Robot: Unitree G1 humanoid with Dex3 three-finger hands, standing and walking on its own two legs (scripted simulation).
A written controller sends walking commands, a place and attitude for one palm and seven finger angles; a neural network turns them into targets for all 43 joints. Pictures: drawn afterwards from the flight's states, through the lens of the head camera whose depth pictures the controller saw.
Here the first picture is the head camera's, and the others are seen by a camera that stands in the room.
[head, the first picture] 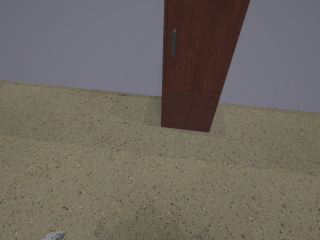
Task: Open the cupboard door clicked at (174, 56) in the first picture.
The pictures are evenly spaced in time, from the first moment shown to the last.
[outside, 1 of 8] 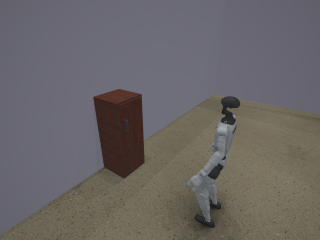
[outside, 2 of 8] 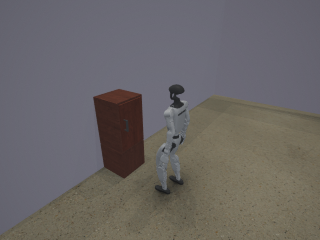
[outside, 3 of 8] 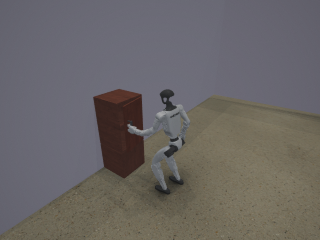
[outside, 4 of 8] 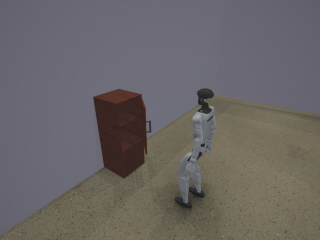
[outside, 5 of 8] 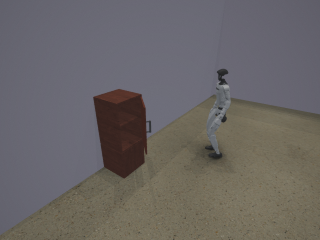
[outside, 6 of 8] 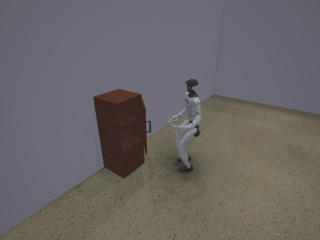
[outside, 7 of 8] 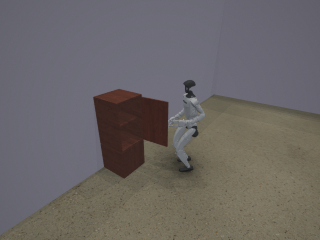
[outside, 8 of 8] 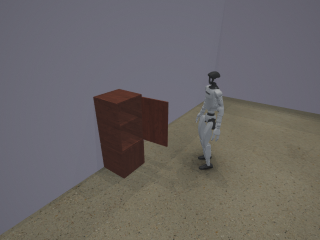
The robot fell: no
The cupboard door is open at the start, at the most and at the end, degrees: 0 96 95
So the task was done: yes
